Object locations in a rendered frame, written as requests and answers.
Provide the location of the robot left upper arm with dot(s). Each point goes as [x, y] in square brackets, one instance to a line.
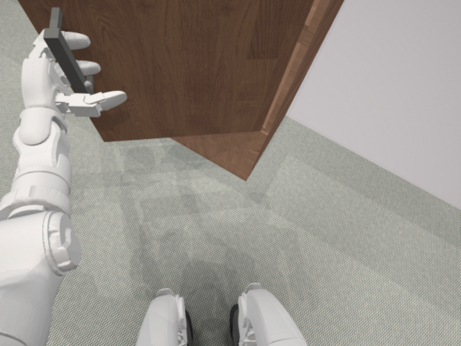
[36, 252]

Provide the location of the cupboard door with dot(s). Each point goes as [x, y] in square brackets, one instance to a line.
[188, 67]

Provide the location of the robot right thigh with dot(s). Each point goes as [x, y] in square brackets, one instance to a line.
[260, 311]

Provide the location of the left robot forearm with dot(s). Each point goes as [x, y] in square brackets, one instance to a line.
[42, 181]

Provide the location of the left robot shin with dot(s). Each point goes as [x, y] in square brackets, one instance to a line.
[182, 338]

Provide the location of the robot left hand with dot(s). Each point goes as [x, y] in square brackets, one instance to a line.
[41, 83]

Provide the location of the handle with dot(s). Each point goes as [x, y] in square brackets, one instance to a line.
[62, 53]

